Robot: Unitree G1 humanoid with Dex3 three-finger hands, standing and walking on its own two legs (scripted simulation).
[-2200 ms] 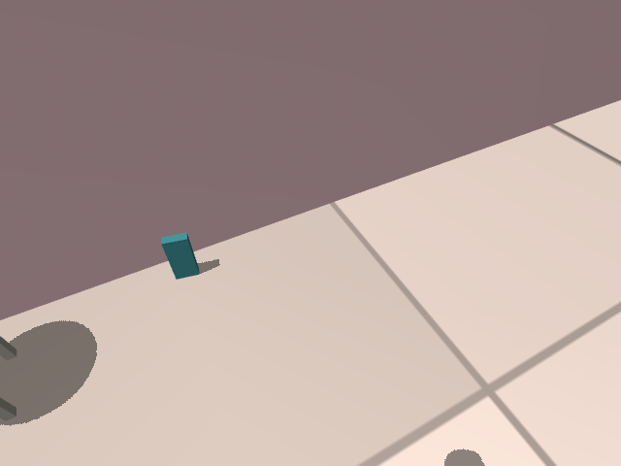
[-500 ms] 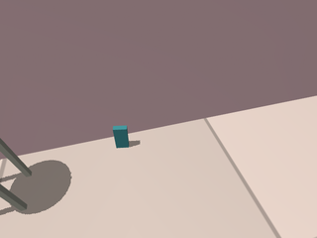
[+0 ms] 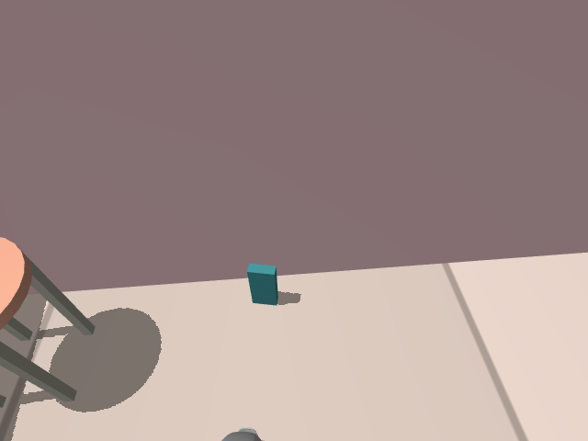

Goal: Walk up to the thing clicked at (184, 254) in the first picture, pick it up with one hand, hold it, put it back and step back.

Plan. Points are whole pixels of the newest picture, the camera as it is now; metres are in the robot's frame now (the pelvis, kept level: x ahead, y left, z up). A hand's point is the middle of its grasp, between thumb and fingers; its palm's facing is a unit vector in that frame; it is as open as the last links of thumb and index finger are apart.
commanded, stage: walk up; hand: left
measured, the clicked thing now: (263, 285) +0.74 +0.19 -0.66
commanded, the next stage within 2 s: none
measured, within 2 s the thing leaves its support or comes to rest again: neither
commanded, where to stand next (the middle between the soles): +0.37 -0.02 m, yaw +0 degrees
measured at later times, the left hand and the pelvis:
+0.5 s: hand (152, 374) +0.25 +0.27 -0.14, palm faces -0.07 -0.92 -0.39, open 7.4 cm; pelvis +0.18 -0.02 -0.01, yaw +0 degrees
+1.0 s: hand (185, 336) +0.33 +0.24 -0.17, palm faces -0.02 -0.93 -0.36, open 7.4 cm; pelvis +0.25 -0.02 -0.02, yaw +1 degrees
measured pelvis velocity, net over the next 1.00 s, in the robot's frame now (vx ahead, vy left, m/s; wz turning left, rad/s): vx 0.25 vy -0.02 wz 0.01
